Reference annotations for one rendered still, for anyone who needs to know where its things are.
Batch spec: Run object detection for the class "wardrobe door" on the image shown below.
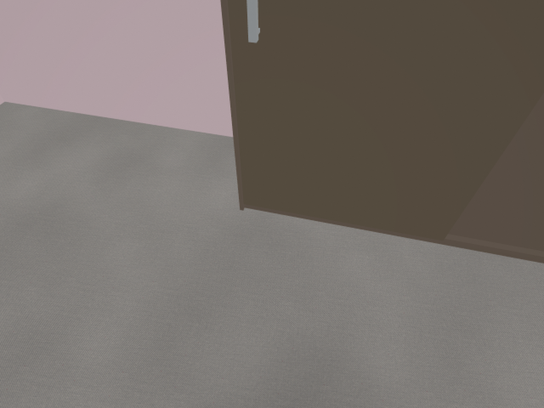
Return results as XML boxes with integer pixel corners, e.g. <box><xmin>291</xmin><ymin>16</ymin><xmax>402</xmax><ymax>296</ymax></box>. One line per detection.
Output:
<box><xmin>448</xmin><ymin>94</ymin><xmax>544</xmax><ymax>252</ymax></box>
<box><xmin>228</xmin><ymin>0</ymin><xmax>544</xmax><ymax>241</ymax></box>

